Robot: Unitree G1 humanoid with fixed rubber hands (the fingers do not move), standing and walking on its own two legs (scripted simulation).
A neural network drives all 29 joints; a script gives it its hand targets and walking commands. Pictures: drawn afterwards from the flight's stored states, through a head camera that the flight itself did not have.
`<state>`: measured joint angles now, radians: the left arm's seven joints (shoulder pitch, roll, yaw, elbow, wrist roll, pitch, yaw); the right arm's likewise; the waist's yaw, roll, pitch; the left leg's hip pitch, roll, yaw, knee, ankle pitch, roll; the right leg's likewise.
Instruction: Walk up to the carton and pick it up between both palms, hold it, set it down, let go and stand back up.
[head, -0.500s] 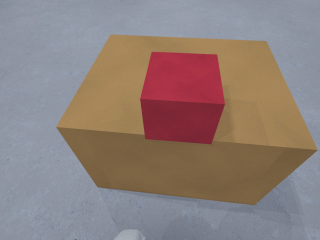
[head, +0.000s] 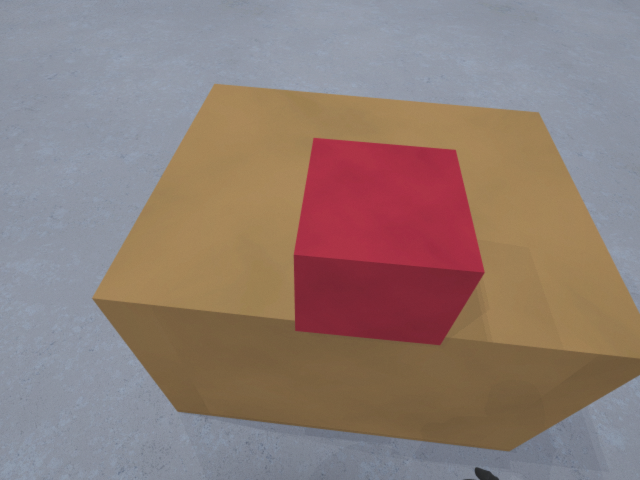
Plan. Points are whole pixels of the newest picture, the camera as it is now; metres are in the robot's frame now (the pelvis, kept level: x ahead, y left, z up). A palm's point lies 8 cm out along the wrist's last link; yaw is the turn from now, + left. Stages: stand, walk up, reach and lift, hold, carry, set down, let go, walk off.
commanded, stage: walk up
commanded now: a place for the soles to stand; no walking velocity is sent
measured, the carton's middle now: (375, 239) +0.49 -0.07 -0.03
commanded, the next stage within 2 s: none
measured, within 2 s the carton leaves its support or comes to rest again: neither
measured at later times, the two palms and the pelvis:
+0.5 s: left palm out of the picture +0.02 +0.25 -0.13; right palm out of the picture +0.03 -0.25 -0.12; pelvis +0.00 +0.00 +0.01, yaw -1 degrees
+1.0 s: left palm out of the picture +0.01 +0.23 -0.13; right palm out of the picture +0.06 -0.28 -0.12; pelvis +0.03 -0.03 +0.00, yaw -2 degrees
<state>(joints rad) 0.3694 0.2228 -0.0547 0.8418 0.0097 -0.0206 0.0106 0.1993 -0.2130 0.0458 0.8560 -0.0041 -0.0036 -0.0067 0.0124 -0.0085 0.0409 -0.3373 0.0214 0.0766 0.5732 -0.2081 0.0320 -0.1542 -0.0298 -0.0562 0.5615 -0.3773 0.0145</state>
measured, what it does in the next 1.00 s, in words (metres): stands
